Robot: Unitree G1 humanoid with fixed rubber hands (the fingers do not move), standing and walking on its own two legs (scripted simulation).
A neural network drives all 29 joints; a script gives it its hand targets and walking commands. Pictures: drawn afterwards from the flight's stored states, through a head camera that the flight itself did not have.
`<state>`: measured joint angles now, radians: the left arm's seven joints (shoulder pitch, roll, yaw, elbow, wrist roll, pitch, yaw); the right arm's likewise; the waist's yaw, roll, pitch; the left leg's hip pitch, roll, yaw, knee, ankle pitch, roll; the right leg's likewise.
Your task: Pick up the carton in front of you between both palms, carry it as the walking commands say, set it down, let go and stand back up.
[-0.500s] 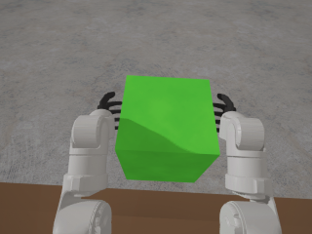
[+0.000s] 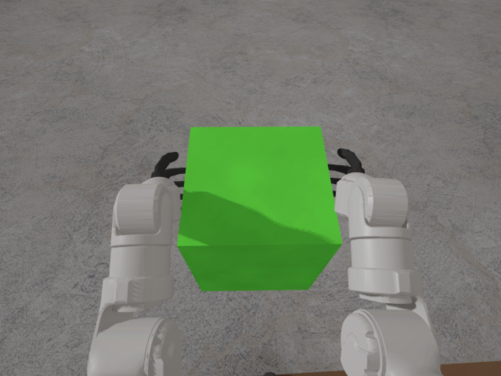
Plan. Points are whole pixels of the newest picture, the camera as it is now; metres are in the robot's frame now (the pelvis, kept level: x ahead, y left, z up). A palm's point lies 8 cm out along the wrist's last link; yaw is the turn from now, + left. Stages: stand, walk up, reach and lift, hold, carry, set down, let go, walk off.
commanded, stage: carry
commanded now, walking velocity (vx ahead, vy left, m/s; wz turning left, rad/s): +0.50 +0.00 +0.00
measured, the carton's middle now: (255, 216) +0.39 -0.02 +0.02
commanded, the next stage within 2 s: none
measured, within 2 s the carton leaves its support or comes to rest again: neither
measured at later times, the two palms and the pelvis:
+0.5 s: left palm (170, 102) +0.64 +0.15 +0.10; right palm (300, 96) +0.67 -0.13 +0.09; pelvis +0.29 +0.00 -0.03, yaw +0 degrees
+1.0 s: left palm (195, 45) +0.93 +0.12 +0.09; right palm (297, 44) +0.92 -0.17 +0.09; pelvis +0.57 -0.02 -0.03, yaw +0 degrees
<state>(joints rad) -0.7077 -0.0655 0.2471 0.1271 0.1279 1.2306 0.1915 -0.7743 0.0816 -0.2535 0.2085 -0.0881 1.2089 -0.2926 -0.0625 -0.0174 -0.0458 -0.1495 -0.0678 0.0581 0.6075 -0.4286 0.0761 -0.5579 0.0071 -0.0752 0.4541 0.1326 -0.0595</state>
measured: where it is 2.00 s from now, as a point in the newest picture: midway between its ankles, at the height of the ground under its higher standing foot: (239, 193)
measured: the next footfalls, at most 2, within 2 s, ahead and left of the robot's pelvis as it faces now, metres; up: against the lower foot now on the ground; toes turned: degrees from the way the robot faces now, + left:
right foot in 0.02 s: +0.18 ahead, -0.08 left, -0.03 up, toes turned -3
left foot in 0.52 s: +0.48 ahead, +0.09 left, -0.04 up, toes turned +4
